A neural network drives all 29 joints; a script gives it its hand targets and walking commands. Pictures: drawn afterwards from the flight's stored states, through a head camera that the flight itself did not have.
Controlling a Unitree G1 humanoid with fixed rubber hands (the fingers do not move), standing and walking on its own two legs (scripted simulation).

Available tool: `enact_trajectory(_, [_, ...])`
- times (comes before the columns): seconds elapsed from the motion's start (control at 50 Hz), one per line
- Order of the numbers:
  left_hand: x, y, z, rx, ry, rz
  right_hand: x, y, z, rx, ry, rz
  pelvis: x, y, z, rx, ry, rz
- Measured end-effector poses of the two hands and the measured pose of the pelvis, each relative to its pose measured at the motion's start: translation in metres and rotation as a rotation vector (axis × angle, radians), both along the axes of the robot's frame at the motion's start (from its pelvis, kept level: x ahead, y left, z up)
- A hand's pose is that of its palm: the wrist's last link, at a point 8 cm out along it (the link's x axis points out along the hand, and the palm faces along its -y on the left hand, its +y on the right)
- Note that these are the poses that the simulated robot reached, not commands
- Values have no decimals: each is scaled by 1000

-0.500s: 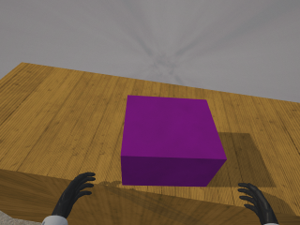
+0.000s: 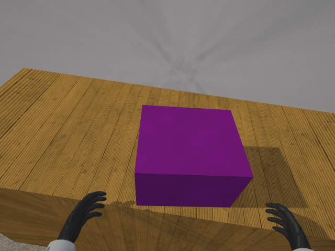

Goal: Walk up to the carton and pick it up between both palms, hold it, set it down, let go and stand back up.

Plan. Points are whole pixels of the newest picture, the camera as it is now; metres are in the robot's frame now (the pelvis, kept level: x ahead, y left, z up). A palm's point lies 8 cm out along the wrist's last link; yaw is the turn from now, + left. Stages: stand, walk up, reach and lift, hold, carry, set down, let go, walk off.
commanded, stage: stand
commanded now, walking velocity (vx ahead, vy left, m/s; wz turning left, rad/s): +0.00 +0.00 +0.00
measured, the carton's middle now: (185, 155) +0.38 -0.02 +0.01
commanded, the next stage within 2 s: none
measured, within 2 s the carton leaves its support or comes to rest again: neither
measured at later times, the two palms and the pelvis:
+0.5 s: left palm (73, 229) +0.18 +0.22 -0.02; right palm (296, 241) +0.19 -0.27 +0.00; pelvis +0.00 +0.00 +0.00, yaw +0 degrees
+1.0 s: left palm (73, 229) +0.18 +0.22 -0.02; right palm (296, 241) +0.19 -0.27 +0.00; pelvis +0.00 +0.00 +0.00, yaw +0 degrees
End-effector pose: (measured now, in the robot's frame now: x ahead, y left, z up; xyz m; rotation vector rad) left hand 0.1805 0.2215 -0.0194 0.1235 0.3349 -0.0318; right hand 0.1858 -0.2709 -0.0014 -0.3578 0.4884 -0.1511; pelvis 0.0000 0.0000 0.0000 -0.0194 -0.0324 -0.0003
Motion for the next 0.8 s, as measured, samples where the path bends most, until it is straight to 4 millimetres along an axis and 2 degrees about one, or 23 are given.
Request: enact_trajectory(0.8, [0,1,0,0,-4,-5,1,1,0,-7,2,-3,-2,1,0,-2,1,0])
